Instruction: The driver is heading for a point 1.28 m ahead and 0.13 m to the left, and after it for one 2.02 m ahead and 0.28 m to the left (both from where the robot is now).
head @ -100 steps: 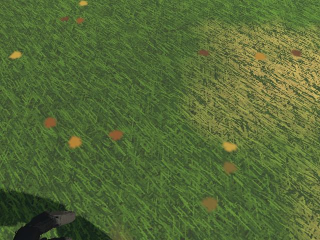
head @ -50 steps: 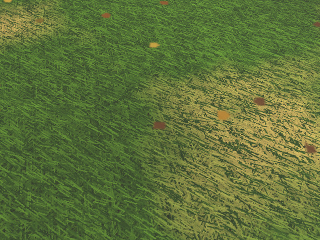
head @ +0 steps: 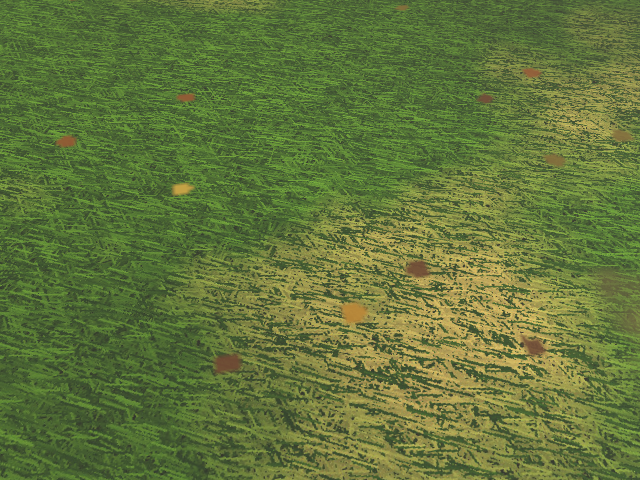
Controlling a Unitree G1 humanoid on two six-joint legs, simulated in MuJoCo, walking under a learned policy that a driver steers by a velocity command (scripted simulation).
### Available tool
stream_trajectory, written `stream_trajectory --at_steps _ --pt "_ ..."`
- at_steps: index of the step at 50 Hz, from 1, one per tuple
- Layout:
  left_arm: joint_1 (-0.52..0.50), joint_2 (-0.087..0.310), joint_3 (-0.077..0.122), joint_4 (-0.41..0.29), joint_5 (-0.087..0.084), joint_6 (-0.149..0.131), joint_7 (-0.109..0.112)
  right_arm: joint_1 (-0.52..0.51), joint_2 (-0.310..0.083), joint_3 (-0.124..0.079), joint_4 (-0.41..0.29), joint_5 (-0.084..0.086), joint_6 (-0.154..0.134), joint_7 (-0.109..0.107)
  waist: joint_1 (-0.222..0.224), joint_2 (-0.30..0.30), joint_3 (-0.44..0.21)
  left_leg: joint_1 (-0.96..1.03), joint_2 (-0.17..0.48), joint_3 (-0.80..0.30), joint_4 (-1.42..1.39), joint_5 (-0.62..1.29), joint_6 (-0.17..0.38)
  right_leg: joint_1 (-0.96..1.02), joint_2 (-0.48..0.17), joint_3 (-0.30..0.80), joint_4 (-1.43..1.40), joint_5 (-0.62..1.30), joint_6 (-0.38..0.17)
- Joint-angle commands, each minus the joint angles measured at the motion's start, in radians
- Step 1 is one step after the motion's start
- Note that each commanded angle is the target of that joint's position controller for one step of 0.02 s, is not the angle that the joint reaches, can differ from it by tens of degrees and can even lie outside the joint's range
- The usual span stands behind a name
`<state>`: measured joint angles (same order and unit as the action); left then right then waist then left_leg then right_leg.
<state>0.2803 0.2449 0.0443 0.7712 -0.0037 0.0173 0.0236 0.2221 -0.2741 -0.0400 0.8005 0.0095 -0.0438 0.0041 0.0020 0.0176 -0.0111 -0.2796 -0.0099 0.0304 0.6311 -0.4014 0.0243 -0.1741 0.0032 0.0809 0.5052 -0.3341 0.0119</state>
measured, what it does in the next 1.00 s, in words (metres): stands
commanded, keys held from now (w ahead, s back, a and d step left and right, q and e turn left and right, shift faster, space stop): no key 0.86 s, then w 0.14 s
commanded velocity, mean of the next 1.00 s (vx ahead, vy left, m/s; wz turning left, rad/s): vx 0.06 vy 0.00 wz -0.01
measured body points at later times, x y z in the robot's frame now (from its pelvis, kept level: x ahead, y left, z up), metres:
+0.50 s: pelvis +0.02 +0.01 +0.00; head +0.03 +0.01 +0.45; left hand +0.12 +0.28 -0.13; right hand +0.14 -0.26 -0.12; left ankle +0.00 +0.10 -0.73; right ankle -0.03 -0.14 -0.73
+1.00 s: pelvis +0.00 +0.00 +0.00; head +0.00 +0.00 +0.45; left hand +0.03 +0.27 -0.14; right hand +0.06 -0.27 -0.14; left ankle +0.00 +0.10 -0.73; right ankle -0.04 -0.13 -0.72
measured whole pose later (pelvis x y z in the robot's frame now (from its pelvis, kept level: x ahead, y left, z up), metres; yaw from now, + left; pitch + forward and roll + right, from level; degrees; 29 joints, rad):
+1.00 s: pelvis +0.00 +0.00 +0.00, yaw +0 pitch -1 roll +0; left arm 0.24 0.24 0.03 1.10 -0.01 -0.01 0.04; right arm 0.22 -0.26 -0.03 1.01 0.01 -0.01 -0.02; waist 0.00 0.01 0.01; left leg -0.20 -0.03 0.03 0.49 -0.28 0.07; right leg -0.23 -0.01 0.02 0.67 -0.44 -0.01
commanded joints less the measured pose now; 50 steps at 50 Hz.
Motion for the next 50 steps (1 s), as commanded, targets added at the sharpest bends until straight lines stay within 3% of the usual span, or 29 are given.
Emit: stream_trajectory --at_steps 1,2,3,4,5,8,10,13,20,29,43,44,46,47,48,50 --pt "-0.110 0.136 0.029 -0.063 -0.005 -0.019 0.012 -0.004 -0.070 -0.022 -0.052 -0.017 -0.039 0.010 -0.052 -0.176 0.046 0.102 0.007 -0.022 -0.184 0.221 0.026 -0.087 -0.149 0.188 -0.136 0.169 -0.121" --pt "-0.104 0.106 0.020 -0.068 0.009 -0.022 0.015 0.032 -0.111 -0.031 -0.044 -0.026 -0.033 0.009 -0.047 -0.078 -0.011 0.199 0.083 -0.105 -0.208 0.414 0.033 -0.110 -0.088 0.105 -0.026 0.203 -0.071" --pt "-0.074 0.068 0.011 -0.077 0.026 -0.024 0.025 0.027 -0.170 -0.041 -0.046 -0.022 -0.023 0.011 -0.011 0.111 -0.036 0.223 0.166 -0.224 -0.234 0.464 0.089 -0.157 0.022 -0.014 0.077 0.061 -0.004" --pt "-0.053 0.075 0.008 -0.074 0.026 -0.022 0.030 0.002 -0.122 -0.022 -0.054 -0.021 -0.016 0.012 -0.006 0.172 -0.036 0.186 0.256 -0.345 -0.278 0.472 0.174 -0.140 -0.008 -0.001 0.086 -0.035 0.031" --pt "-0.060 0.094 0.014 -0.065 0.015 -0.020 0.031 -0.040 -0.084 -0.007 -0.060 -0.021 -0.011 0.010 0.005 0.160 0.010 0.167 0.260 -0.341 -0.277 0.506 0.196 -0.144 -0.025 -0.001 0.088 -0.044 0.040" --pt "-0.024 0.109 0.018 -0.026 0.013 -0.014 0.027 -0.066 -0.114 -0.007 -0.057 -0.015 -0.006 0.008 0.018 0.101 -0.014 0.187 0.203 -0.236 -0.213 0.681 0.146 -0.087 -0.043 0.005 0.014 0.146 0.030" --pt "-0.026 0.134 0.023 -0.003 0.007 -0.013 0.020 -0.044 -0.127 -0.009 -0.044 -0.011 -0.006 0.008 0.000 0.030 -0.054 0.218 0.116 -0.132 -0.149 0.828 0.086 -0.002 -0.037 0.014 -0.029 0.383 0.020" --pt "-0.029 0.131 0.024 0.024 -0.001 -0.004 0.018 -0.025 -0.127 -0.009 -0.018 -0.005 0.000 0.007 -0.012 -0.008 -0.095 0.241 0.089 -0.102 -0.136 0.852 0.061 0.064 -0.044 0.017 -0.031 0.494 0.008" --pt "-0.072 0.136 0.028 0.081 0.006 0.016 0.023 -0.092 -0.109 -0.005 0.020 -0.011 0.024 0.010 -0.007 -0.027 -0.031 0.173 0.066 -0.084 -0.179 0.612 0.049 0.082 -0.048 0.015 -0.077 0.417 -0.003" --pt "-0.100 0.136 0.024 0.172 0.008 0.001 0.030 -0.101 -0.110 -0.005 0.090 -0.016 0.032 -0.009 -0.009 -0.017 0.014 0.146 0.056 -0.079 -0.222 0.412 0.034 0.047 -0.043 0.006 -0.110 0.299 0.002" --pt "-0.068 0.105 0.007 0.289 0.008 -0.015 0.031 -0.072 -0.101 0.005 0.162 -0.015 0.034 -0.024 -0.009 -0.011 0.048 0.107 0.057 -0.098 -0.271 0.224 0.035 -0.001 -0.031 -0.013 -0.126 0.194 0.010" --pt "-0.051 0.095 0.005 0.301 0.006 -0.015 0.031 -0.055 -0.102 0.004 0.172 -0.014 0.036 -0.026 -0.009 -0.002 0.026 0.114 0.051 -0.097 -0.283 0.103 0.040 -0.001 -0.015 -0.034 -0.112 0.109 0.007" --pt "-0.057 0.088 0.004 0.295 -0.001 -0.018 0.032 -0.028 -0.145 -0.012 0.180 -0.001 0.041 -0.032 -0.023 0.059 0.055 0.093 0.094 -0.180 -0.341 -0.244 0.088 -0.092 0.030 -0.090 -0.003 -0.100 -0.008" --pt "-0.077 0.084 0.002 0.280 -0.002 -0.026 0.031 0.006 -0.164 -0.018 0.186 0.003 0.039 -0.033 -0.035 0.107 0.080 0.092 0.173 -0.292 -0.406 -0.388 0.131 -0.167 0.032 -0.109 0.079 -0.139 -0.016" --pt "-0.096 0.079 0.000 0.264 -0.006 -0.037 0.026 0.038 -0.188 -0.027 0.192 0.006 0.033 -0.034 -0.044 0.150 0.101 0.078 0.264 -0.421 -0.475 -0.468 0.184 -0.209 0.013 -0.113 0.181 -0.134 -0.023" --pt "-0.115 0.088 0.007 0.251 -0.017 -0.059 0.012 0.055 -0.191 -0.034 0.190 -0.003 0.009 -0.035 -0.044 0.144 0.142 0.062 0.361 -0.551 -0.538 -0.418 0.247 -0.308 -0.049 -0.056 0.380 -0.187 -0.044"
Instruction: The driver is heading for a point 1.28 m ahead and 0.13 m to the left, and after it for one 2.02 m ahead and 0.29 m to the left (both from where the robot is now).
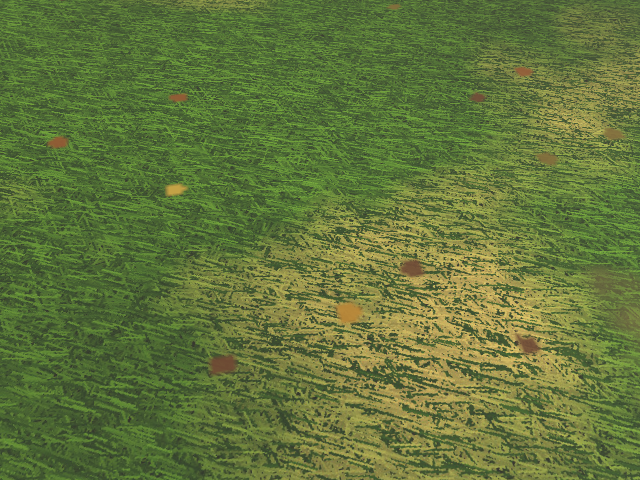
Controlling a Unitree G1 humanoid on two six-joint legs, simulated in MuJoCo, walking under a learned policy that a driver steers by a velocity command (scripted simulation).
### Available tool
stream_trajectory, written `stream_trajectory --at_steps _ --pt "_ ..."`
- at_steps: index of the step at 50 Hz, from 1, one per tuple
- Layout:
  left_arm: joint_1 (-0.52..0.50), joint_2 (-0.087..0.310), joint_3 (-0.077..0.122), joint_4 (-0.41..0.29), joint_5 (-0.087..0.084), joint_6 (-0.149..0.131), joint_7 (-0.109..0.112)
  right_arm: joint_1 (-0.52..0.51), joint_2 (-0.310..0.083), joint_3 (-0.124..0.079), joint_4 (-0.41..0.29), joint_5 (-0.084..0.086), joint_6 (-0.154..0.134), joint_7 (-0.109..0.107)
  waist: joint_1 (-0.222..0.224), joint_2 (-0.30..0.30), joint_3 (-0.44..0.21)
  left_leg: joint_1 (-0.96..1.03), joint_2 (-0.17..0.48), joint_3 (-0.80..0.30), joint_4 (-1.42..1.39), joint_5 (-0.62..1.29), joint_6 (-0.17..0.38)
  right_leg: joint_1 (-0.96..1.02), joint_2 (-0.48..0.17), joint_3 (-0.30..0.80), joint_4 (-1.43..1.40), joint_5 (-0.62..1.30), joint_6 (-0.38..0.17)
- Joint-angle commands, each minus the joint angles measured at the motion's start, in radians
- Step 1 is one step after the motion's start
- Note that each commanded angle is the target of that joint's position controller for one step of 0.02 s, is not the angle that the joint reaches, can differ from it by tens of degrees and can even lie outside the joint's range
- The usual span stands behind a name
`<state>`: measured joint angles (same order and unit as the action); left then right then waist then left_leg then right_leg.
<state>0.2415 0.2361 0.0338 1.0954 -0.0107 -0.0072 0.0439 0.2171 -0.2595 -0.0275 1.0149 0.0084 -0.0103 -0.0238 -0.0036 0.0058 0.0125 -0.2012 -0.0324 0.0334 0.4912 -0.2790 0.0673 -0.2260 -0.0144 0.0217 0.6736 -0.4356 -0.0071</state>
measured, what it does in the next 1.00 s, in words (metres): walks ahead: right foot, then left foot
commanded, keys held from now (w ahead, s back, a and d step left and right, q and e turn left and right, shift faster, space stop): w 1.00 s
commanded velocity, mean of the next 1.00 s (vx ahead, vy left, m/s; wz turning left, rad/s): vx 0.43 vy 0.00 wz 0.00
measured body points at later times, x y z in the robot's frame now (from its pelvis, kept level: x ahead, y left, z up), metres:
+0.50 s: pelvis +0.15 -0.06 +0.01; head +0.16 -0.08 +0.46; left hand +0.06 +0.17 -0.13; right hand +0.34 -0.31 -0.11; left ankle +0.32 +0.11 -0.68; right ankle +0.03 -0.15 -0.74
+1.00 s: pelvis +0.44 -0.01 +0.01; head +0.45 -0.01 +0.46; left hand +0.60 +0.25 -0.10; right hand +0.43 -0.28 -0.13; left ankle +0.40 +0.07 -0.74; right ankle +0.60 -0.19 -0.67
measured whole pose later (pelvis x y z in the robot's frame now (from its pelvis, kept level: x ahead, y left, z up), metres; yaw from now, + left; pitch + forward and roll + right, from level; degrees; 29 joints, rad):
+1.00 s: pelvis +0.44 -0.01 +0.01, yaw +0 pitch +1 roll +2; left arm 0.09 0.27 0.06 0.90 -0.01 -0.09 0.01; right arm 0.34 -0.24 -0.05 1.01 0.00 -0.09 0.01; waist -0.06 -0.04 0.02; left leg -0.06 -0.08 0.06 0.21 -0.17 0.07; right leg -0.68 -0.15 0.04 0.81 -0.04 -0.01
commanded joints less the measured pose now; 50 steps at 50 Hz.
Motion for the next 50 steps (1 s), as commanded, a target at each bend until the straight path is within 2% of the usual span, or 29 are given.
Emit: stream_trajectory --at_steps 1,4,6,8,9,10,11,12,13,15,17,20,23,26,29,31,32,33,34,35,36,37,38,39,41,43,45,47,50 --pt "-0.071 0.101 0.021 -0.073 -0.015 -0.043 -0.015 0.049 -0.197 -0.046 -0.035 -0.002 -0.036 -0.004 -0.028 0.129 0.112 0.014 0.396 -0.554 -0.399 -0.487 0.206 -0.307 -0.057 0.020 0.269 -0.115 -0.035" --pt "-0.059 0.089 0.025 -0.065 -0.017 -0.067 -0.027 -0.019 -0.182 -0.046 -0.072 0.022 -0.046 -0.002 0.007 0.089 0.074 0.006 0.304 -0.358 -0.378 -0.284 0.130 -0.215 -0.073 -0.009 0.078 -0.041 -0.046" --pt "0.012 0.061 0.025 -0.028 -0.009 -0.075 -0.033 -0.037 -0.197 -0.051 -0.077 0.034 -0.034 0.000 0.049 0.089 0.036 -0.096 0.220 -0.218 -0.317 -0.218 0.107 0.008 -0.014 -0.091 -0.121 0.121 -0.031" --pt "0.142 0.059 0.033 0.031 -0.005 -0.067 -0.036 -0.026 -0.162 -0.041 -0.077 0.033 -0.024 0.005 0.093 0.053 0.023 -0.218 0.163 -0.154 -0.185 -0.256 0.089 0.202 0.047 -0.138 -0.216 0.203 -0.013" --pt "0.207 0.075 0.036 0.043 -0.006 -0.066 -0.034 -0.033 -0.107 -0.025 -0.085 0.024 -0.027 0.011 0.114 -0.022 0.012 -0.304 0.120 -0.104 -0.023 -0.235 0.053 0.292 -0.028 -0.023 -0.273 0.137 -0.031" --pt "0.286 0.146 0.044 0.038 -0.005 -0.066 -0.028 -0.043 -0.021 0.000 -0.105 -0.003 -0.033 0.024 0.123 -0.250 -0.033 -0.417 0.042 0.016 0.354 -0.242 -0.023 0.352 -0.249 0.301 -0.401 -0.017 -0.096" --pt "0.309 0.247 0.057 0.041 0.014 -0.082 -0.045 -0.069 -0.042 -0.010 -0.152 0.022 -0.049 0.021 0.116 -0.308 0.018 -0.601 -0.007 -0.050 0.549 -0.312 -0.013 0.306 -0.394 0.661 -0.548 -0.327 -0.248" --pt "0.219 0.212 0.045 0.016 0.012 -0.102 -0.052 -0.105 -0.097 -0.018 -0.166 0.047 -0.064 0.019 0.083 -0.181 0.116 -0.691 0.069 -0.114 0.656 -0.227 0.002 0.248 -0.404 0.672 -0.575 -0.416 -0.261" --pt "0.150 0.159 0.029 -0.008 0.008 -0.115 -0.056 -0.095 -0.124 -0.026 -0.159 0.048 -0.075 0.024 0.054 -0.137 0.146 -0.719 0.104 -0.125 0.667 -0.107 0.012 0.237 -0.358 0.560 -0.565 -0.311 -0.219" --pt "0.095 0.132 0.018 -0.035 0.005 -0.118 -0.063 -0.071 -0.136 -0.037 -0.135 0.017 -0.084 0.024 0.027 -0.106 0.114 -0.654 0.144 -0.105 0.589 0.043 -0.002 0.232 -0.268 0.357 -0.561 -0.025 -0.155" --pt "0.145 0.095 0.006 -0.026 0.012 -0.112 -0.055 -0.097 -0.111 -0.039 -0.134 0.010 -0.081 0.032 0.040 -0.110 0.091 -0.596 0.149 -0.069 0.518 0.138 -0.028 0.232 -0.215 0.224 -0.567 0.200 -0.139" --pt "0.200 0.109 0.005 -0.020 0.017 -0.102 -0.036 -0.182 -0.066 -0.031 -0.166 0.010 -0.072 0.036 0.059 -0.089 0.092 -0.587 0.138 -0.034 0.382 0.221 -0.062 0.233 -0.187 0.125 -0.569 0.411 -0.154" --pt "0.224 0.126 0.008 -0.027 0.014 -0.095 -0.025 -0.296 -0.038 -0.017 -0.207 0.016 -0.073 0.045 0.086 -0.089 0.109 -0.505 0.107 0.003 0.196 0.315 -0.069 0.195 -0.170 0.064 -0.593 0.453 -0.150" --pt "0.269 0.128 0.012 -0.016 0.005 -0.087 -0.023 -0.371 -0.037 -0.012 -0.237 0.021 -0.077 0.060 0.099 -0.090 0.140 -0.482 0.091 0.012 0.096 0.338 -0.052 0.239 -0.197 0.045 -0.593 0.479 -0.159" --pt "0.268 0.142 0.024 -0.014 -0.003 -0.074 -0.020 -0.401 -0.054 -0.013 -0.264 0.023 -0.087 0.078 0.073 -0.093 0.140 -0.465 0.085 0.001 0.035 0.290 -0.013 0.334 -0.241 0.033 -0.539 0.597 -0.150" --pt "0.236 0.167 0.036 -0.028 0.001 -0.065 -0.018 -0.326 -0.096 -0.031 -0.253 0.021 -0.090 0.080 0.013 -0.122 0.069 -0.329 0.043 0.024 0.027 0.232 0.020 0.376 -0.253 0.019 -0.431 0.899 -0.131" --pt "0.218 0.178 0.042 -0.034 0.006 -0.057 -0.018 -0.216 -0.129 -0.050 -0.226 0.021 -0.089 0.075 -0.048 -0.143 -0.011 -0.183 0.007 0.048 0.036 0.210 0.043 0.376 -0.241 0.002 -0.302 1.091 -0.119" --pt "0.203 0.169 0.038 -0.045 0.012 -0.050 -0.019 -0.036 -0.169 -0.074 -0.170 0.025 -0.084 0.066 -0.133 -0.135 -0.119 0.057 -0.004 0.053 0.027 0.236 0.072 0.302 -0.197 -0.027 -0.099 1.138 -0.091" --pt "0.211 0.134 0.023 -0.071 0.028 -0.051 -0.021 0.151 -0.231 -0.092 -0.128 0.011 -0.077 0.053 -0.184 -0.034 -0.262 0.402 0.184 -0.167 0.071 0.202 0.131 0.041 -0.144 -0.042 0.211 0.813 -0.068" --pt "0.350 -0.031 -0.018 -0.072 0.017 -0.075 -0.037 0.207 -0.272 -0.095 -0.099 -0.002 -0.074 0.060 -0.089 0.263 -0.427 0.682 0.425 -0.701 -0.093 -0.077 0.304 -0.318 0.075 0.005 0.569 -0.036 -0.009" --pt "0.266 0.070 0.004 -0.068 -0.013 -0.106 -0.044 0.172 -0.180 -0.071 -0.099 0.004 -0.077 0.062 -0.125 0.182 -0.363 0.619 0.399 -0.784 -0.205 -0.154 0.271 -0.420 0.044 0.134 0.701 -0.120 -0.032" --pt "0.160 0.125 0.021 -0.110 -0.040 -0.124 -0.047 0.074 -0.144 -0.060 -0.112 0.005 -0.084 0.059 -0.101 0.147 -0.187 0.467 0.373 -0.618 -0.223 -0.083 0.228 -0.493 -0.007 0.101 0.726 -0.051 -0.048" --pt "0.102 0.133 0.023 -0.124 -0.039 -0.132 -0.038 -0.011 -0.121 -0.051 -0.130 0.001 -0.093 0.060 -0.066 0.036 -0.107 0.297 0.340 -0.488 -0.250 0.053 0.204 -0.451 -0.063 0.080 0.678 0.048 -0.054" --pt "0.077 0.130 0.033 -0.129 -0.025 -0.129 -0.029 -0.057 -0.096 -0.046 -0.133 -0.010 -0.101 0.066 -0.032 0.004 -0.055 0.165 0.305 -0.389 -0.273 0.164 0.186 -0.402 -0.097 0.065 0.619 0.107 -0.051" --pt "0.118 0.085 0.035 -0.126 -0.015 -0.102 -0.026 -0.071 -0.058 -0.033 -0.119 -0.020 -0.107 0.072 0.022 0.042 -0.043 0.048 0.260 -0.288 -0.327 0.217 0.179 -0.305 -0.133 0.070 0.552 0.147 -0.051" --pt "0.097 0.064 0.035 -0.143 -0.011 -0.082 -0.023 -0.041 -0.076 -0.035 -0.097 -0.010 -0.109 0.065 0.035 0.051 -0.001 -0.013 0.251 -0.233 -0.371 0.228 0.189 -0.320 -0.151 0.054 0.471 0.155 -0.036" --pt "0.007 0.078 0.038 -0.183 0.000 -0.076 -0.020 -0.003 -0.113 -0.042 -0.082 -0.011 -0.107 0.047 0.023 0.039 0.037 -0.017 0.252 -0.205 -0.402 0.231 0.196 -0.398 -0.162 0.043 0.364 0.240 -0.009" --pt "-0.075 0.080 0.038 -0.214 0.008 -0.078 -0.025 0.035 -0.127 -0.045 -0.073 -0.010 -0.101 0.032 0.002 0.032 0.052 0.010 0.237 -0.170 -0.409 0.251 0.180 -0.443 -0.158 0.034 0.224 0.367 0.007" --pt "-0.191 0.061 0.027 -0.246 0.003 -0.088 -0.039 0.086 -0.140 -0.047 -0.062 -0.001 -0.094 0.022 -0.035 0.035 0.060 0.022 0.199 -0.098 -0.407 0.280 0.143 -0.390 -0.113 -0.009 0.010 0.523 0.009"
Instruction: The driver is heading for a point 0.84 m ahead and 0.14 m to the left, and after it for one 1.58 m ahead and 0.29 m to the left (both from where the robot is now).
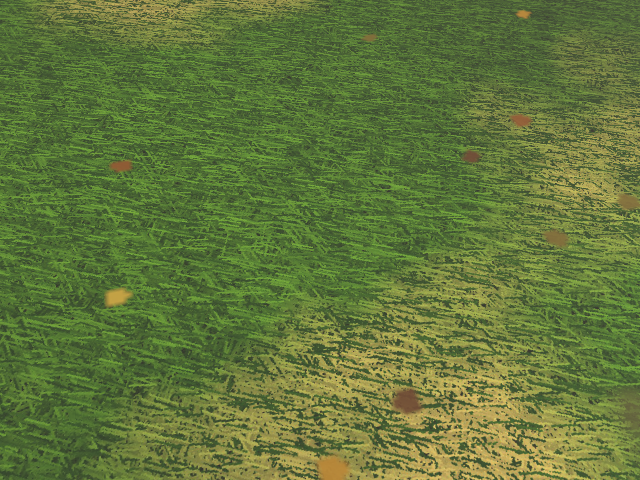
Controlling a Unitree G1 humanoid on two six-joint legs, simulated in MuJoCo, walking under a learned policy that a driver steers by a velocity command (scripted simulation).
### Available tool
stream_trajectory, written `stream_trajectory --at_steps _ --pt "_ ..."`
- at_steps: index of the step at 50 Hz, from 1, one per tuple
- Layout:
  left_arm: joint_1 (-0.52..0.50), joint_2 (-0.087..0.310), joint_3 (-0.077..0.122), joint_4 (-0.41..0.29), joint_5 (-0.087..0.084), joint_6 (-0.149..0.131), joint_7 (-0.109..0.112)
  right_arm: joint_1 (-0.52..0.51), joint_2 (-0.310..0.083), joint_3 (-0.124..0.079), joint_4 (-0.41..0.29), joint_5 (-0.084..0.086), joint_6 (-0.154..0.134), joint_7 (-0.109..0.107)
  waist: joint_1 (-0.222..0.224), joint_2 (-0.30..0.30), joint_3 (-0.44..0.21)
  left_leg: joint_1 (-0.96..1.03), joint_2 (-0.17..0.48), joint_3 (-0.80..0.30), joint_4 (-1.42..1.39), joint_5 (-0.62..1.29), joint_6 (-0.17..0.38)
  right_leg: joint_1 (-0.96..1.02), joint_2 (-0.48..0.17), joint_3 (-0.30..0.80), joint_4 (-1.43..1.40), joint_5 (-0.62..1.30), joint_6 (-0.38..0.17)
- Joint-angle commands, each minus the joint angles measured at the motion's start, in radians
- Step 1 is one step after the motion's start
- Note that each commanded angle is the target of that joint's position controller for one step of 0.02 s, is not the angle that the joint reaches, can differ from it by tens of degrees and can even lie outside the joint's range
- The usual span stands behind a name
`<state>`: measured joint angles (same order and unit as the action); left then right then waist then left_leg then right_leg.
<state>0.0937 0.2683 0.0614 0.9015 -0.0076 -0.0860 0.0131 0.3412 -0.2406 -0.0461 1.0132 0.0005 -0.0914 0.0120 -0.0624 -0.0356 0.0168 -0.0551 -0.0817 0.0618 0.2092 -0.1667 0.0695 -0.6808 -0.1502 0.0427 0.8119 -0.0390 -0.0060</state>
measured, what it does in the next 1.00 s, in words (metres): walks ahead, turning left: right foot, then left foot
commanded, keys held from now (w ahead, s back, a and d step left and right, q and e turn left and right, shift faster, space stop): w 0.16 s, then w+q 0.76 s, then w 0.08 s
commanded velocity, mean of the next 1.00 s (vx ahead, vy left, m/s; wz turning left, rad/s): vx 0.50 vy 0.00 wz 0.36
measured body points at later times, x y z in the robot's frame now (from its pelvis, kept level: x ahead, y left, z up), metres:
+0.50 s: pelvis +0.29 -0.07 +0.00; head +0.30 -0.07 +0.45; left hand +0.29 +0.20 -0.14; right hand +0.43 -0.33 -0.13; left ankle +0.37 +0.12 -0.67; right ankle +0.27 -0.16 -0.75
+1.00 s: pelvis +0.55 +0.04 +0.00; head +0.57 +0.07 +0.45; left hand +0.60 +0.36 -0.11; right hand +0.73 -0.18 -0.12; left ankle +0.53 +0.10 -0.75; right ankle +0.68 -0.11 -0.67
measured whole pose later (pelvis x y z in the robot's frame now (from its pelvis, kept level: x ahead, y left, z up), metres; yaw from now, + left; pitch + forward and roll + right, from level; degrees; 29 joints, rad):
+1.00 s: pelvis +0.55 +0.04 +0.00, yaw +25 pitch +1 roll +0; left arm 0.09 0.29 0.07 0.80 0.01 -0.11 0.01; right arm 0.28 -0.25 -0.08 0.83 0.01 -0.06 0.01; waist -0.03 -0.03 0.05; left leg -0.20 -0.11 -0.04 0.35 -0.16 0.11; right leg -0.61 -0.12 0.06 1.00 -0.25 0.03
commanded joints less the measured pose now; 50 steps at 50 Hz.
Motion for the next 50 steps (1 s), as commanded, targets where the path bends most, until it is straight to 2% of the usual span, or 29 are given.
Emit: stream_trajectory --at_steps 1,4,7,9,10,11,12,13,14,15,16,18,20,22,27,30,33,36,37,38,39,40,41,42,43,44,45,47,50 --pt "-0.081 0.027 -0.004 -0.062 -0.003 -0.011 -0.012 -0.013 -0.164 -0.029 -0.052 0.010 -0.011 -0.015 0.010 0.076 0.059 -0.109 0.249 -0.118 -0.123 0.161 0.137 0.081 0.037 -0.043 -0.171 0.149 0.010" --pt "-0.163 0.034 -0.010 -0.095 -0.012 -0.014 -0.029 0.051 -0.168 -0.032 -0.023 0.018 0.002 -0.016 -0.015 0.079 0.075 0.003 0.289 -0.123 -0.086 0.164 0.133 0.059 0.054 -0.040 -0.255 0.132 -0.001" --pt "-0.175 0.065 -0.003 -0.118 -0.015 -0.021 -0.046 0.061 -0.183 -0.042 -0.012 0.020 0.020 -0.021 0.009 0.093 0.062 0.119 0.344 -0.140 -0.011 0.251 0.111 0.071 0.068 -0.032 -0.306 0.026 -0.037" --pt "-0.055 0.112 0.021 -0.093 -0.013 -0.025 -0.047 0.030 -0.190 -0.045 -0.021 0.020 0.031 -0.021 0.088 0.114 -0.013 0.124 0.324 -0.124 0.145 0.507 0.083 0.267 0.117 -0.069 -0.336 -0.031 -0.072" --pt "0.120 0.161 0.048 -0.041 -0.011 -0.026 -0.040 0.024 -0.163 -0.033 -0.030 0.014 0.035 -0.020 0.165 0.100 -0.118 0.046 0.269 -0.095 0.344 0.555 0.057 0.510 0.122 -0.069 -0.335 -0.018 -0.103" --pt "0.310 0.244 0.069 -0.008 0.005 -0.025 -0.028 0.039 -0.119 -0.013 -0.061 -0.007 0.034 -0.020 0.216 -0.024 -0.286 -0.175 0.192 -0.050 0.675 0.256 0.021 0.829 -0.083 0.158 -0.304 -0.014 -0.168" --pt "0.345 0.282 0.075 0.014 0.008 -0.020 -0.036 0.164 0.013 0.021 -0.058 0.010 0.014 -0.012 0.142 -0.286 -0.407 -0.541 0.021 -0.083 0.978 -0.395 -0.028 1.107 -0.282 0.613 -0.445 -0.229 -0.304" --pt "0.315 0.170 0.045 -0.002 0.005 -0.024 -0.037 0.087 -0.119 -0.010 -0.049 0.039 -0.002 -0.013 0.179 -0.149 -0.332 -0.635 0.070 -0.210 1.085 -0.413 -0.013 1.039 -0.250 0.609 -0.503 -0.321 -0.259" --pt "0.228 0.129 0.032 -0.018 0.005 -0.029 -0.033 0.001 -0.164 -0.025 -0.076 0.058 -0.012 -0.015 0.163 -0.112 -0.191 -0.681 0.116 -0.196 1.091 -0.315 0.001 0.904 -0.223 0.445 -0.522 -0.262 -0.210" --pt "0.149 0.104 0.022 -0.031 0.009 -0.034 -0.033 -0.033 -0.154 -0.027 -0.079 0.055 -0.011 -0.023 0.128 -0.041 -0.126 -0.636 0.167 -0.176 1.052 -0.221 -0.004 0.767 -0.187 0.328 -0.553 -0.164 -0.188" --pt "0.103 0.076 0.016 -0.032 0.011 -0.037 -0.034 -0.045 -0.140 -0.034 -0.076 0.042 -0.003 -0.028 0.103 -0.032 -0.070 -0.601 0.195 -0.175 1.000 -0.162 -0.010 0.668 -0.153 0.233 -0.591 -0.108 -0.174" --pt "0.080 0.053 0.012 -0.021 0.025 -0.043 -0.034 -0.008 -0.094 -0.037 -0.067 0.041 0.024 -0.023 0.061 -0.060 -0.045 -0.513 0.225 -0.178 0.957 -0.103 -0.015 0.569 -0.113 0.117 -0.645 -0.051 -0.159" --pt "0.091 0.071 0.018 -0.006 0.026 -0.048 -0.027 -0.023 -0.072 -0.039 -0.079 0.040 0.045 -0.022 0.048 -0.043 -0.011 -0.541 0.231 -0.173 0.929 -0.061 -0.022 0.536 -0.107 0.033 -0.674 0.021 -0.168" --pt "0.109 0.090 0.025 0.003 0.029 -0.047 -0.015 -0.072 -0.073 -0.043 -0.105 0.033 0.055 -0.021 0.051 -0.022 0.017 -0.608 0.232 -0.186 0.864 0.019 -0.034 0.546 -0.109 -0.024 -0.693 0.061 -0.174" --pt "0.141 0.118 0.032 0.008 0.024 -0.033 0.009 -0.210 -0.056 -0.036 -0.162 0.021 0.044 0.004 0.084 -0.004 0.055 -0.632 0.214 -0.120 0.602 0.219 -0.044 0.591 -0.088 -0.164 -0.713 0.104 -0.150" --pt "0.206 0.133 0.039 0.025 0.014 -0.017 0.016 -0.315 -0.040 -0.024 -0.212 0.018 0.043 0.023 0.124 0.016 0.086 -0.666 0.203 -0.068 0.504 0.220 -0.028 0.684 -0.114 -0.210 -0.691 0.154 -0.147" --pt "0.240 0.147 0.046 0.034 0.002 0.007 0.017 -0.375 -0.041 -0.022 -0.261 0.023 0.044 0.043 0.129 0.007 0.095 -0.688 0.180 -0.019 0.451 0.129 -0.002 0.794 -0.146 -0.244 -0.620 0.283 -0.139" --pt "0.199 0.191 0.059 0.012 -0.008 0.026 0.024 -0.307 -0.090 -0.045 -0.279 0.028 0.050 0.054 0.056 -0.052 0.014 -0.507 0.089 0.065 0.447 -0.009 0.051 0.823 -0.150 -0.284 -0.434 0.738 -0.109" --pt "0.183 0.204 0.061 0.004 -0.010 0.034 0.026 -0.212 -0.126 -0.065 -0.263 0.033 0.052 0.053 -0.002 -0.064 -0.041 -0.380 0.050 0.081 0.440 -0.042 0.077 0.803 -0.140 -0.291 -0.292 0.834 -0.096" --pt "0.158 0.204 0.059 -0.006 -0.015 0.037 0.026 -0.055 -0.182 -0.097 -0.226 0.034 0.053 0.042 -0.090 -0.044 -0.122 -0.145 0.012 0.070 0.357 0.023 0.116 0.712 -0.102 -0.307 -0.080 0.768 -0.063" --pt "0.169 0.168 0.045 -0.028 0.006 0.027 0.025 0.079 -0.275 -0.131 -0.195 0.031 0.064 0.017 -0.128 0.087 -0.205 0.146 0.150 -0.171 0.320 0.011 0.174 0.452 -0.047 -0.306 0.237 0.360 -0.014" --pt "0.236 0.026 0.005 -0.085 0.018 -0.010 0.008 0.019 -0.350 -0.136 -0.225 0.031 0.055 0.014 0.002 0.307 -0.294 0.438 0.393 -0.781 0.178 -0.112 0.385 0.017 0.196 -0.163 0.600 -0.516 0.048" --pt "0.128 0.105 0.015 -0.110 -0.022 -0.059 -0.011 0.056 -0.269 -0.107 -0.233 0.014 0.045 0.019 -0.066 0.175 -0.353 0.463 0.418 -0.879 0.062 -0.157 0.371 -0.097 0.172 0.055 0.654 -0.528 0.015" --pt "0.057 0.125 0.020 -0.133 -0.053 -0.079 -0.018 0.024 -0.210 -0.092 -0.230 0.008 0.031 0.018 -0.059 0.134 -0.224 0.370 0.390 -0.718 0.064 -0.096 0.323 -0.154 0.122 0.052 0.609 -0.448 -0.015" --pt "0.061 0.118 0.020 -0.124 -0.039 -0.083 -0.012 -0.050 -0.171 -0.082 -0.241 0.015 0.019 0.021 -0.001 0.035 -0.126 0.205 0.339 -0.583 0.067 0.014 0.280 -0.108 0.072 0.050 0.498 -0.370 -0.021" --pt "0.064 0.134 0.031 -0.111 -0.007 -0.075 -0.003 -0.114 -0.132 -0.070 -0.255 0.018 0.015 0.019 0.035 0.025 -0.091 0.080 0.298 -0.487 0.060 0.107 0.249 -0.031 0.040 0.045 0.405 -0.330 -0.013" --pt "0.087 0.139 0.037 -0.108 0.003 -0.060 -0.003 -0.144 -0.122 -0.063 -0.271 0.010 0.013 0.014 0.065 0.040 -0.074 -0.007 0.275 -0.445 0.040 0.168 0.242 0.038 0.024 0.049 0.362 -0.300 -0.002" --pt "0.099 0.117 0.037 -0.114 0.014 -0.035 -0.003 -0.139 -0.143 -0.066 -0.274 0.012 0.011 0.003 0.087 0.041 -0.058 -0.090 0.259 -0.392 0.012 0.260 0.242 0.081 0.020 0.028 0.274 -0.267 0.030" --pt "0.015 0.082 0.023 -0.142 0.021 -0.020 -0.001 -0.085 -0.171 -0.070 -0.256 0.011 0.010 -0.018 0.059 0.063 -0.026 -0.139 0.223 -0.292 -0.010 0.348 0.217 0.063 0.029 -0.006 0.084 -0.101 0.065"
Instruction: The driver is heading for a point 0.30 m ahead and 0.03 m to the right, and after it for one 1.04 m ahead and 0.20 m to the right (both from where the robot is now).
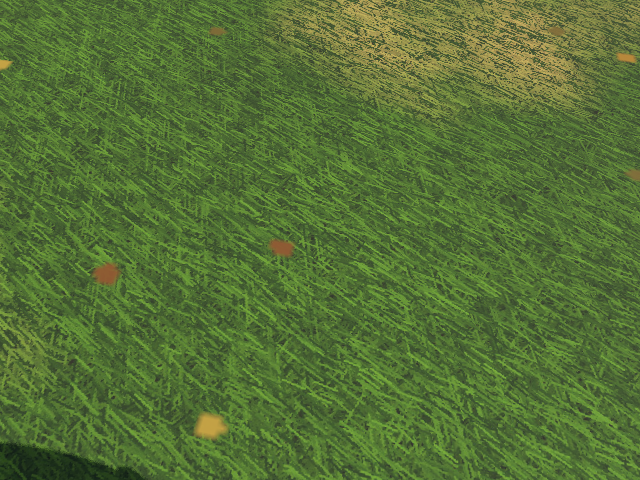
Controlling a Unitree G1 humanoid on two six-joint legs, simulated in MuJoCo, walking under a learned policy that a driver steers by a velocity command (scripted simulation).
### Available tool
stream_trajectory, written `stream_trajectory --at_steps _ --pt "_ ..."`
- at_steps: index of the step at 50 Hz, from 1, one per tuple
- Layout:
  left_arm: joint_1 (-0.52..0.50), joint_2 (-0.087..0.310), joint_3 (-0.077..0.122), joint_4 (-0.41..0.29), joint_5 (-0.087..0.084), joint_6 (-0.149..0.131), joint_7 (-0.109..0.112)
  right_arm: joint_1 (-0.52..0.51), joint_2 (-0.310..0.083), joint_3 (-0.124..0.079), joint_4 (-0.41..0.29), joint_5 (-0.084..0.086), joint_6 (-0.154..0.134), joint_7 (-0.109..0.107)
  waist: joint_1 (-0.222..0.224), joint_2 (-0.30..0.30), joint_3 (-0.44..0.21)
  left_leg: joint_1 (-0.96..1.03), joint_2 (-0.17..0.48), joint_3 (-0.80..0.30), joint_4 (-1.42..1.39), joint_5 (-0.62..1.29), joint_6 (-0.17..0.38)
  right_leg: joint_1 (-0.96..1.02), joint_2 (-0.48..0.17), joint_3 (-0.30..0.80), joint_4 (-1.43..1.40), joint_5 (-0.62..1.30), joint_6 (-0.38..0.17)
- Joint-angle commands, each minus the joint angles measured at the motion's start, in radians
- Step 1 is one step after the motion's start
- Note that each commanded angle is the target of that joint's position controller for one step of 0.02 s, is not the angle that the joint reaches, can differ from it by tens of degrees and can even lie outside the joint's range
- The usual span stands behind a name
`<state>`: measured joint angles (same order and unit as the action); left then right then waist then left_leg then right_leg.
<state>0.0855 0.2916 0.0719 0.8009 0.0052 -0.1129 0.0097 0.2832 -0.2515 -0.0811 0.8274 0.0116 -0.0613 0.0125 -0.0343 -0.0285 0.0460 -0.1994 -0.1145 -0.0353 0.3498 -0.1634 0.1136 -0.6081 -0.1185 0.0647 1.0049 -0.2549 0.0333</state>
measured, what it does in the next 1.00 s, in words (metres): walks ahead, turning right: right foot, then left foot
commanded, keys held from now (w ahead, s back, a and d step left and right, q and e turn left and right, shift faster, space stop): w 0.12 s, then no key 0.02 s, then e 0.62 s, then no key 0.24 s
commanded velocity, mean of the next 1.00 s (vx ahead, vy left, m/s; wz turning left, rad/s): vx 0.18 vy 0.00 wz -0.22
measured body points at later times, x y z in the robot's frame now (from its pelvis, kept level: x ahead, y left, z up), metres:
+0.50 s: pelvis +0.23 -0.06 -0.01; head +0.28 -0.07 +0.44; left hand +0.37 +0.21 -0.12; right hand +0.35 -0.34 -0.13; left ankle +0.25 +0.10 -0.69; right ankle +0.31 -0.14 -0.74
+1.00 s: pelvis +0.28 -0.02 +0.00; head +0.31 -0.01 +0.45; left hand +0.51 +0.20 -0.12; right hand +0.31 -0.32 -0.10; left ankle +0.33 +0.09 -0.74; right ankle +0.23 -0.16 -0.70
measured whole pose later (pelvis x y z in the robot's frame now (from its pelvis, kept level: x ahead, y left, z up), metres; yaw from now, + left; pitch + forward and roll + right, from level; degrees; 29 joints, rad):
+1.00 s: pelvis +0.28 -0.02 +0.00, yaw -18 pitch +2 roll -1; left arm 0.17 0.31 0.07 0.72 -0.01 0.05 0.02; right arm 0.19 -0.25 -0.05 0.76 -0.01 0.00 -0.04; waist -0.03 -0.03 0.03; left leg -0.26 0.04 0.00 0.46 -0.22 0.00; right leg -0.42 0.02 0.06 0.85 -0.42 0.09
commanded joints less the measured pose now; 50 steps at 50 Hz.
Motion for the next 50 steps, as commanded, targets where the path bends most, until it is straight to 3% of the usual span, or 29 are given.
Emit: stream_trajectory --at_steps 1,3,6,9,11,12,13,14,15,16,17,18,19,21,23,26,30,32,34,35,36,37,38,39,40,41,45,47,50 --pt "-0.010 0.049 0.008 -0.050 0.007 0.006 0.000 -0.013 -0.157 -0.033 -0.063 0.002 -0.018 -0.022 0.017 0.068 -0.050 -0.002 0.233 -0.162 -0.149 0.338 0.150 0.005 0.007 -0.035 -0.189 0.193 0.026" --pt "-0.073 0.032 -0.002 -0.063 0.001 0.001 -0.009 0.016 -0.152 -0.029 -0.051 0.004 -0.015 -0.025 -0.017 0.090 -0.041 -0.012 0.205 -0.122 -0.147 0.275 0.115 0.050 0.034 -0.049 -0.337 0.336 0.018" --pt "-0.154 0.039 -0.006 -0.087 -0.013 -0.007 -0.023 0.067 -0.158 -0.027 -0.025 0.004 -0.015 -0.022 -0.058 0.108 -0.011 0.031 0.238 -0.155 -0.149 0.162 0.103 0.061 0.056 -0.052 -0.445 0.418 -0.001" --pt "-0.168 0.058 -0.004 -0.099 0.000 -0.021 -0.041 0.088 -0.150 -0.021 -0.002 -0.004 -0.002 -0.030 -0.057 0.115 -0.009 0.171 0.275 -0.155 -0.039 0.369 0.077 0.023 0.080 -0.062 -0.522 0.367 -0.048" --pt "-0.101 0.081 0.003 -0.078 0.002 -0.028 -0.051 0.070 -0.159 -0.021 0.000 -0.013 0.006 -0.035 -0.021 0.135 -0.055 0.224 0.287 -0.145 0.049 0.546 0.048 0.096 0.106 -0.077 -0.530 0.310 -0.086" --pt "-0.014 0.100 0.012 -0.051 0.004 -0.030 -0.052 0.040 -0.164 -0.021 -0.007 -0.013 0.008 -0.038 0.030 0.139 -0.102 0.228 0.265 -0.121 0.139 0.680 0.025 0.203 0.136 -0.097 -0.553 0.324 -0.109" --pt "0.091 0.130 0.024 -0.021 0.010 -0.031 -0.052 0.025 -0.158 -0.016 -0.013 -0.016 0.008 -0.039 0.086 0.110 -0.170 0.199 0.212 -0.080 0.291 0.697 -0.012 0.358 0.119 -0.085 -0.578 0.488 -0.139" --pt "0.201 0.192 0.031 -0.009 0.029 -0.030 -0.050 0.057 -0.121 0.000 -0.038 -0.040 0.004 -0.041 0.098 -0.023 -0.310 0.004 0.140 -0.048 0.576 0.371 -0.061 0.654 -0.055 0.114 -0.489 0.877 -0.221" --pt "0.208 0.194 0.024 0.001 0.027 -0.015 -0.054 0.231 -0.048 0.022 -0.010 -0.033 -0.005 -0.029 0.032 -0.256 -0.446 -0.284 0.019 -0.026 0.899 -0.448 -0.138 0.935 -0.280 0.449 -0.492 1.074 -0.421" --pt "0.220 0.142 0.017 -0.003 -0.009 0.003 -0.057 0.206 -0.144 0.008 0.001 -0.021 -0.005 -0.021 0.071 -0.149 -0.473 -0.346 0.052 -0.100 0.975 -0.490 -0.147 0.925 -0.251 0.517 -0.548 0.864 -0.416" --pt "0.132 0.135 0.016 -0.033 -0.022 0.017 -0.052 0.081 -0.174 -0.002 -0.038 -0.001 0.001 -0.022 0.081 -0.086 -0.328 -0.426 0.089 -0.092 0.998 -0.433 -0.155 0.808 -0.206 0.427 -0.577 0.699 -0.374" --pt "0.078 0.131 0.014 -0.051 -0.018 0.032 -0.044 0.000 -0.174 -0.004 -0.057 -0.002 0.011 -0.031 0.077 0.000 -0.232 -0.444 0.112 -0.066 0.967 -0.379 -0.157 0.666 -0.166 0.362 -0.616 0.597 -0.340" --pt "0.050 0.129 0.012 -0.061 -0.013 0.043 -0.037 -0.037 -0.173 -0.009 -0.070 -0.012 0.024 -0.042 0.061 0.035 -0.168 -0.426 0.132 -0.060 0.918 -0.340 -0.158 0.534 -0.142 0.327 -0.653 0.533 -0.325" --pt "0.032 0.134 0.016 -0.067 0.004 0.058 -0.029 -0.012 -0.137 -0.008 -0.081 -0.016 0.046 -0.056 0.015 -0.030 -0.135 -0.328 0.143 -0.057 0.783 -0.309 -0.155 0.377 -0.088 0.287 -0.705 0.425 -0.301" --pt "0.028 0.145 0.024 -0.077 0.007 0.069 -0.020 0.005 -0.107 -0.002 -0.079 -0.017 0.051 -0.066 0.004 -0.079 -0.149 -0.276 0.124 -0.034 0.649 -0.292 -0.166 0.322 -0.053 0.245 -0.712 0.439 -0.294" --pt "0.038 0.172 0.040 -0.089 -0.010 0.089 -0.001 -0.025 -0.112 -0.003 -0.086 -0.019 0.056 -0.072 0.015 -0.084 -0.203 -0.236 0.109 -0.043 0.534 -0.182 -0.182 0.311 -0.040 0.259 -0.711 0.316 -0.280" --pt "0.040 0.167 0.043 -0.102 -0.017 0.114 0.013 -0.101 -0.113 -0.001 -0.112 -0.014 0.056 -0.067 0.039 -0.113 -0.164 -0.205 0.088 -0.055 0.401 -0.131 -0.185 0.275 -0.010 0.319 -0.726 0.032 -0.245" --pt "0.051 0.165 0.044 -0.107 -0.017 0.123 0.017 -0.112 -0.120 -0.003 -0.122 -0.009 0.043 -0.060 0.044 -0.129 -0.153 -0.184 0.078 -0.058 0.315 -0.140 -0.178 0.302 -0.009 0.364 -0.704 0.031 -0.236" --pt "0.038 0.160 0.042 -0.118 -0.023 0.134 0.021 -0.070 -0.124 -0.008 -0.113 -0.003 0.025 -0.050 0.011 -0.132 -0.149 -0.093 0.074 -0.044 0.138 -0.067 -0.156 0.307 0.011 0.387 -0.652 0.079 -0.206" --pt "0.050 0.142 0.036 -0.121 -0.027 0.139 0.024 -0.043 -0.145 -0.016 -0.106 -0.005 0.019 -0.047 -0.002 -0.117 -0.150 -0.007 0.112 -0.054 0.037 -0.007 -0.136 0.275 0.045 0.372 -0.606 0.063 -0.171" --pt "0.087 0.090 0.021 -0.127 -0.022 0.141 0.023 -0.015 -0.212 -0.031 -0.111 -0.025 0.020 -0.053 0.013 0.012 -0.185 0.110 0.304 -0.201 -0.014 0.017 -0.067 0.177 0.111 0.289 -0.444 -0.119 -0.116" --pt "0.093 0.069 0.020 -0.167 -0.026 0.131 0.020 -0.053 -0.284 -0.047 -0.116 -0.059 0.036 -0.053 0.060 0.306 -0.130 0.096 0.488 -0.447 -0.070 0.180 0.087 -0.015 0.272 0.069 -0.241 -0.332 -0.061" --pt "0.108 0.158 0.043 -0.154 -0.009 0.119 0.015 -0.086 -0.228 -0.035 -0.143 -0.073 0.033 -0.053 0.046 0.270 -0.139 0.051 0.541 -0.481 -0.066 0.262 0.157 -0.022 0.205 0.079 -0.004 -0.362 -0.022" --pt "0.135 0.190 0.059 -0.129 -0.018 0.122 0.013 -0.129 -0.176 -0.020 -0.161 -0.061 0.030 -0.055 0.061 0.192 -0.133 0.037 0.484 -0.383 -0.040 0.291 0.133 -0.008 0.195 0.088 0.090 -0.306 -0.008" --pt "0.163 0.173 0.060 -0.101 -0.018 0.136 0.019 -0.164 -0.154 -0.014 -0.166 -0.042 0.030 -0.054 0.075 0.146 -0.116 0.035 0.412 -0.284 -0.017 0.293 0.088 -0.007 0.190 0.077 0.140 -0.258 0.012" --pt "0.169 0.154 0.056 -0.095 -0.013 0.147 0.026 -0.171 -0.145 -0.010 -0.165 -0.027 0.030 -0.053 0.069 0.142 -0.107 0.045 0.384 -0.238 -0.006 0.303 0.071 -0.024 0.190 0.075 0.186 -0.215 0.029" --pt "0.102 0.080 0.026 -0.134 -0.023 0.152 0.023 -0.115 -0.146 -0.006 -0.139 -0.025 0.046 -0.055 0.029 0.186 -0.102 0.086 0.338 -0.137 -0.001 0.376 0.095 0.006 0.182 0.025 0.064 -0.156 0.065" --pt "0.075 0.057 0.011 -0.149 -0.017 0.150 0.017 -0.114 -0.157 -0.009 -0.133 -0.021 0.052 -0.057 0.018 0.209 -0.126 0.098 0.341 -0.121 0.010 0.368 0.097 0.095 0.148 -0.004 -0.092 -0.162 0.067" --pt "0.058 0.064 0.004 -0.157 -0.017 0.148 0.006 -0.097 -0.186 -0.014 -0.118 -0.014 0.059 -0.049 -0.003 0.242 -0.133 0.071 0.356 -0.129 0.021 0.377 0.107 0.240 0.135 -0.063 -0.293 -0.156 0.051"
